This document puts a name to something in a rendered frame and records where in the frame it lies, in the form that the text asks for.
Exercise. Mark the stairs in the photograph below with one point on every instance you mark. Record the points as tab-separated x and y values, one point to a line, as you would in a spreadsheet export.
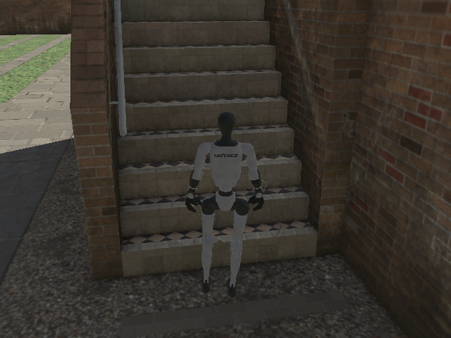
185	62

